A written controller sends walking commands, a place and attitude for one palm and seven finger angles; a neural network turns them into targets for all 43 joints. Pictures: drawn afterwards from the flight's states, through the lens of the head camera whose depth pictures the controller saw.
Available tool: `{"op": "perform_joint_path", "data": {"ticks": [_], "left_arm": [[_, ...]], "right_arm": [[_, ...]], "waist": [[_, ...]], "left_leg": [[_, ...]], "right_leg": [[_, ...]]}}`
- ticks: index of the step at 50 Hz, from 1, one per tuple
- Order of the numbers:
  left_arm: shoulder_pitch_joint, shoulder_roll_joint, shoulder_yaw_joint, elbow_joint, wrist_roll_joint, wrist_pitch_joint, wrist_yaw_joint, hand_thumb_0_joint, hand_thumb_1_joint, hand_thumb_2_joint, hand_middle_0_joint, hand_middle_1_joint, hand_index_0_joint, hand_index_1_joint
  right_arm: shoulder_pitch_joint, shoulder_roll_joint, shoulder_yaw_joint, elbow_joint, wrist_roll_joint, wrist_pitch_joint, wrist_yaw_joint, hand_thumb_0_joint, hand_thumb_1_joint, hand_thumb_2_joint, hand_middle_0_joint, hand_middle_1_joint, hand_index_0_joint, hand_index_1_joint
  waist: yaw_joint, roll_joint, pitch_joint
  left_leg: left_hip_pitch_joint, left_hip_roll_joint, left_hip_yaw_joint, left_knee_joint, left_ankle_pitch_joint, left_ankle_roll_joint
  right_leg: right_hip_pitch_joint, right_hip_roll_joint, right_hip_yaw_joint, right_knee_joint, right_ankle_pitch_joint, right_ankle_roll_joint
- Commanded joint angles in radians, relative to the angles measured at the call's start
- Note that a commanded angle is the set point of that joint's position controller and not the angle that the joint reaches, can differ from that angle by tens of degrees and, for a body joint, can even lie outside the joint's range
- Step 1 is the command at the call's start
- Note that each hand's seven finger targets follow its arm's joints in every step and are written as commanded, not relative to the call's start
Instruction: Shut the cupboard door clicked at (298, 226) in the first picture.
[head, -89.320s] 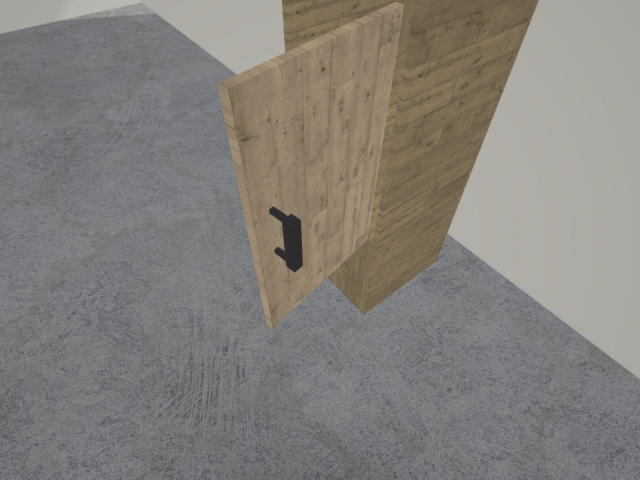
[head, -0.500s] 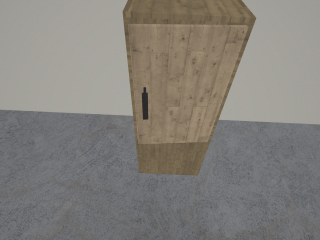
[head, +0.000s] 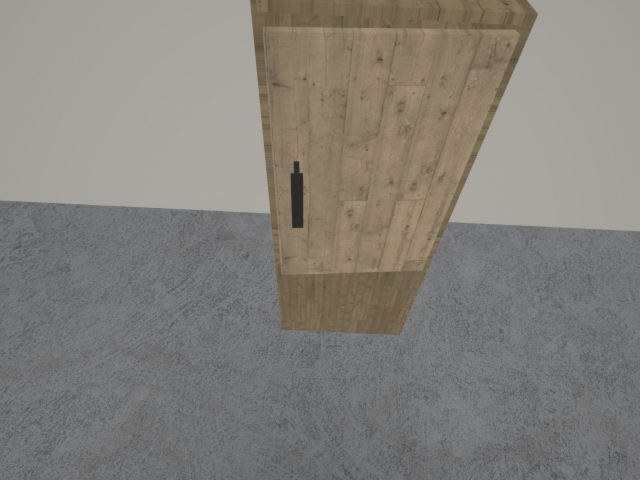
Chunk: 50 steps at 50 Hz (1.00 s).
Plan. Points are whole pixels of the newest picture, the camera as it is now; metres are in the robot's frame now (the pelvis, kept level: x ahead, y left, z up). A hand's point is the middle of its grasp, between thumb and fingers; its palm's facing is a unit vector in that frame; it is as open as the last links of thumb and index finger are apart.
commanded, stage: look again from close up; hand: left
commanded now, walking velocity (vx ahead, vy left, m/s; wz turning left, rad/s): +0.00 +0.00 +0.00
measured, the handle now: (297, 194) +0.60 +0.08 -0.04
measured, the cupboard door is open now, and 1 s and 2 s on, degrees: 5 5 5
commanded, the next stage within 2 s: shuffle to correct the standing spot in 0.32 s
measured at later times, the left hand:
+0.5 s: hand out of the picture -0.03 +0.13 -0.18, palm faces +0.05 -0.98 -0.18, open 7.4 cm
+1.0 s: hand out of the picture +0.11 +0.10 -0.18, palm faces +0.12 -0.97 -0.21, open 7.3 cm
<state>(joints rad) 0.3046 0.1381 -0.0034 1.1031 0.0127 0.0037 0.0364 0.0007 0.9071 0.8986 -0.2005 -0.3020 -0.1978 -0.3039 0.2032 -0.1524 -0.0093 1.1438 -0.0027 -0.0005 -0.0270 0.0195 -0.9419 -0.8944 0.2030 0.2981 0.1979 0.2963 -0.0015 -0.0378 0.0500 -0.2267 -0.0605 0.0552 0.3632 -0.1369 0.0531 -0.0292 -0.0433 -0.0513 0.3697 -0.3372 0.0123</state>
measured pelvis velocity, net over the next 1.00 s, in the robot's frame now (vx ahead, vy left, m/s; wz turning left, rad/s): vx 0.10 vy -0.09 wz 0.10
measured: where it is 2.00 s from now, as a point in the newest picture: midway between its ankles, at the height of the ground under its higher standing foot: (382, 478)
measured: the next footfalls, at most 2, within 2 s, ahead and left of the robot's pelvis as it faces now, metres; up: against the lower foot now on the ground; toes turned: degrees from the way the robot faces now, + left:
right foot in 1.04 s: +0.20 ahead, -0.24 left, +0.00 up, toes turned -1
left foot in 1.28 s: +0.21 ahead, -0.04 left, +0.00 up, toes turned +18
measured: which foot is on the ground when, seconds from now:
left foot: down 0.00-1.00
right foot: down 0.00-0.76, up 0.78-1.00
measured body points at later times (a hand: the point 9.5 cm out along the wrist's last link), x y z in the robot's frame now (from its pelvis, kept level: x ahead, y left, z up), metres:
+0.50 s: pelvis +0.01 -0.03 +0.00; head +0.03 -0.03 +0.45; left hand -0.03 +0.18 -0.16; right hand +0.01 -0.25 -0.17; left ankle +0.04 +0.08 -0.74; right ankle -0.09 -0.12 -0.74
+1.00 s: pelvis +0.10 -0.09 -0.01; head +0.14 -0.09 +0.44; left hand +0.10 +0.15 -0.16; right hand +0.08 -0.31 -0.17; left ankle +0.05 +0.07 -0.74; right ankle +0.14 -0.23 -0.73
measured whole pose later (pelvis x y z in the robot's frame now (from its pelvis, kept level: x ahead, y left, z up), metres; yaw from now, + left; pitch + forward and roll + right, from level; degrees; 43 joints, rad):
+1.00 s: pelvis +0.10 -0.09 -0.01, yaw +6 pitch +0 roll +0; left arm 0.26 0.18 0.07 1.01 0.02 0.02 -0.02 0.02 0.94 0.90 -0.20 -0.30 -0.20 -0.30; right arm 0.33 -0.13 -0.05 1.13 -0.03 -0.01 -0.03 0.01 -0.91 -0.89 0.20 0.30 0.20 0.30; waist -0.02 0.01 0.07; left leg -0.20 0.11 0.05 0.54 -0.34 -0.06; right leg -0.39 -0.09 -0.07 0.72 -0.33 0.02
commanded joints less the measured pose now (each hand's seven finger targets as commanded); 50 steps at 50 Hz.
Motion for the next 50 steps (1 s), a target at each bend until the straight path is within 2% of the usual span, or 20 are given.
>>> {"op": "perform_joint_path", "data": {"ticks": [1,21,26,28,29,30,31,33,34,35,36,37,38,39,40,42,45,47,49,50], "left_arm": [[0.110,0.085,0.017,-0.013,0.005,-0.006,0.008,0.000,0.900,0.900,-0.200,-0.300,-0.200,-0.300],[0.145,0.077,0.015,-0.003,0.001,-0.011,0.013,0.000,0.900,0.900,-0.200,-0.300,-0.200,-0.300],[0.168,0.072,0.025,0.009,0.002,0.003,0.001,0.000,0.900,0.900,-0.200,-0.300,-0.200,-0.300],[0.180,0.086,0.037,0.003,0.006,0.011,-0.005,0.000,0.900,0.900,-0.200,-0.300,-0.200,-0.300],[0.188,0.098,0.042,-0.001,0.010,0.014,-0.004,0.000,0.900,0.900,-0.200,-0.300,-0.200,-0.300],[0.181,0.103,0.045,-0.011,0.013,0.014,-0.005,0.000,0.900,0.900,-0.200,-0.300,-0.200,-0.300],[0.181,0.097,0.046,-0.015,0.016,0.008,-0.006,0.000,0.900,0.900,-0.200,-0.300,-0.200,-0.300],[0.175,0.093,0.048,-0.015,0.024,-0.001,-0.006,0.000,0.900,0.900,-0.200,-0.300,-0.200,-0.300],[0.164,0.093,0.047,-0.016,0.023,-0.002,-0.007,0.000,0.900,0.900,-0.200,-0.300,-0.200,-0.300],[0.144,0.097,0.047,-0.021,0.016,-0.002,-0.009,0.000,0.900,0.900,-0.200,-0.300,-0.200,-0.300],[0.140,0.087,0.048,-0.034,0.007,-0.001,-0.016,0.000,0.900,0.900,-0.200,-0.300,-0.200,-0.300],[0.136,0.054,0.043,-0.065,-0.001,-0.008,-0.020,0.000,0.900,0.900,-0.200,-0.300,-0.200,-0.300],[0.046,0.090,0.049,-0.095,0.010,-0.005,-0.015,0.000,0.900,0.900,-0.200,-0.300,-0.200,-0.300],[-0.003,0.087,0.053,-0.121,0.013,-0.002,-0.018,0.000,0.900,0.900,-0.200,-0.300,-0.200,-0.300],[-0.012,0.070,0.058,-0.125,0.018,-0.001,-0.027,0.000,0.900,0.900,-0.200,-0.300,-0.200,-0.300],[0.030,0.037,0.065,-0.121,0.016,0.007,-0.043,0.000,0.900,0.900,-0.200,-0.300,-0.200,-0.300],[0.040,0.019,0.070,-0.121,0.011,0.019,-0.059,0.000,0.900,0.900,-0.200,-0.300,-0.200,-0.300],[0.055,0.025,0.070,-0.105,0.012,0.016,-0.064,0.000,0.900,0.900,-0.200,-0.300,-0.200,-0.300],[0.134,0.050,0.076,-0.077,0.014,0.010,-0.063,0.000,0.900,0.900,-0.200,-0.300,-0.200,-0.300],[0.189,0.088,0.084,-0.060,0.017,0.003,-0.058,0.000,0.900,0.900,-0.200,-0.300,-0.200,-0.300]], "right_arm": [[0.059,-0.090,-0.008,-0.021,-0.004,-0.008,-0.006,0.000,-0.900,-0.900,0.200,0.300,0.200,0.300],[0.084,-0.077,0.006,-0.001,-0.004,-0.008,-0.010,0.000,-0.900,-0.900,0.200,0.300,0.200,0.300],[0.100,-0.070,-0.003,0.016,-0.016,-0.002,-0.013,0.000,-0.900,-0.900,0.200,0.300,0.200,0.300],[0.094,-0.059,-0.008,0.000,-0.019,0.001,-0.013,0.000,-0.900,-0.900,0.200,0.300,0.200,0.300],[0.086,-0.050,-0.010,-0.011,-0.020,0.004,-0.012,0.000,-0.900,-0.900,0.200,0.300,0.200,0.300],[0.074,-0.041,-0.013,-0.027,-0.023,0.003,-0.011,0.000,-0.900,-0.900,0.200,0.300,0.200,0.300],[0.055,-0.039,-0.016,-0.041,-0.025,-0.001,-0.011,0.000,-0.900,-0.900,0.200,0.300,0.200,0.300],[0.058,-0.029,-0.022,-0.052,-0.025,-0.009,-0.009,0.000,-0.900,-0.900,0.200,0.300,0.200,0.300],[0.089,-0.020,-0.022,-0.050,-0.025,-0.013,-0.008,0.000,-0.900,-0.900,0.200,0.300,0.200,0.300],[0.170,-0.021,-0.023,-0.026,-0.028,-0.019,-0.012,0.000,-0.900,-0.900,0.200,0.300,0.200,0.300],[0.293,-0.069,-0.036,0.010,-0.036,-0.026,-0.022,0.000,-0.900,-0.900,0.200,0.300,0.200,0.300],[0.396,-0.157,-0.058,0.040,-0.043,-0.031,-0.030,0.000,-0.900,-0.900,0.200,0.300,0.200,0.300],[0.429,-0.168,-0.052,0.055,-0.036,-0.027,-0.041,0.000,-0.900,-0.900,0.200,0.300,0.200,0.300],[0.382,-0.154,-0.054,0.032,-0.030,-0.030,-0.044,0.000,-0.900,-0.900,0.200,0.300,0.200,0.300],[0.307,-0.139,-0.053,0.003,-0.031,-0.039,-0.044,0.000,-0.900,-0.900,0.200,0.300,0.200,0.300],[0.185,-0.136,-0.052,-0.042,-0.029,-0.050,-0.040,0.000,-0.900,-0.900,0.200,0.300,0.200,0.300],[0.113,-0.161,-0.065,-0.073,-0.035,-0.043,-0.028,0.000,-0.900,-0.900,0.200,0.300,0.200,0.300],[0.086,-0.178,-0.079,-0.082,-0.037,-0.029,-0.020,0.000,-0.900,-0.900,0.200,0.300,0.200,0.300],[0.065,-0.181,-0.089,-0.090,-0.037,-0.014,-0.013,0.000,-0.900,-0.900,0.200,0.300,0.200,0.300],[0.069,-0.159,-0.085,-0.093,-0.037,-0.008,-0.010,0.000,-0.900,-0.900,0.200,0.300,0.200,0.300]], "waist": [[-0.001,0.025,0.002],[0.007,0.016,0.019],[0.007,-0.005,0.053],[0.014,-0.049,0.100],[0.019,-0.090,0.120],[0.020,-0.122,0.150],[0.022,-0.112,0.169],[0.010,-0.068,0.164],[-0.013,-0.037,0.144],[-0.051,-0.006,0.098],[-0.090,0.106,0.020],[-0.106,0.347,-0.037],[-0.117,0.304,0.015],[-0.092,0.152,0.081],[-0.063,0.088,0.088],[-0.007,0.137,0.046],[0.008,0.179,0.041],[0.015,0.204,0.062],[0.050,0.147,0.032],[0.074,0.054,0.018]], "left_leg": [[0.124,0.153,-0.136,-0.043,0.152,-0.025],[0.101,0.148,-0.116,0.004,0.186,-0.021],[0.018,0.136,-0.098,0.062,-0.016,-0.020],[-0.094,0.112,-0.059,0.147,-0.087,-0.025],[-0.151,0.099,-0.026,0.217,-0.139,-0.026],[-0.212,0.097,0.011,0.294,-0.175,-0.031],[-0.258,0.105,0.028,0.369,-0.236,-0.034],[-0.275,0.128,0.057,0.405,-0.298,-0.032],[-0.210,0.128,0.073,0.325,-0.284,-0.024],[-0.065,0.109,0.086,0.204,-0.169,-0.012],[0.132,0.187,-0.066,0.107,0.085,0.043],[0.297,0.404,-0.406,0.015,0.314,0.160],[0.218,0.488,-0.519,-0.062,0.325,0.202],[0.133,0.529,-0.507,-0.070,0.246,0.221],[0.087,0.504,-0.447,-0.077,0.178,0.193],[0.007,0.432,-0.292,-0.092,0.083,0.130],[-0.135,0.349,-0.141,-0.115,-0.089,0.081],[-0.199,0.319,-0.115,-0.089,-0.248,0.054],[-0.231,0.278,-0.079,0.025,-0.348,0.010],[-0.286,0.229,-0.047,0.143,-0.397,-0.017]], "right_leg": [[-0.135,-0.083,0.051,-0.070,0.167,-0.018],[-0.114,-0.085,0.056,-0.069,0.236,-0.027],[-0.116,-0.068,0.022,-0.063,0.008,-0.046],[-0.103,-0.092,0.053,-0.085,-0.074,-0.076],[-0.098,-0.128,0.092,-0.115,-0.118,-0.100],[-0.093,-0.177,0.135,-0.135,-0.085,-0.130],[-0.079,-0.207,0.150,-0.125,0.047,-0.161],[-0.040,-0.229,0.106,-0.047,0.321,-0.196],[-0.048,-0.214,0.060,0.036,0.460,-0.182],[-0.083,-0.166,-0.002,0.190,0.604,-0.147],[-0.213,-0.073,-0.069,0.419,0.540,-0.084],[-0.430,0.032,-0.098,0.686,0.056,-0.031],[-0.506,0.043,0.024,0.852,-0.210,-0.048],[-0.569,-0.011,0.083,0.894,-0.190,-0.050],[-0.569,-0.049,0.120,0.865,-0.141,-0.043],[-0.482,-0.077,0.102,0.730,-0.078,-0.023],[-0.331,-0.060,0.008,0.490,-0.037,-0.005],[-0.241,-0.026,-0.068,0.369,0.016,0.011],[-0.117,0.012,-0.123,0.233,0.081,0.022],[-0.033,0.009,-0.100,0.157,0.065,0.021]]}}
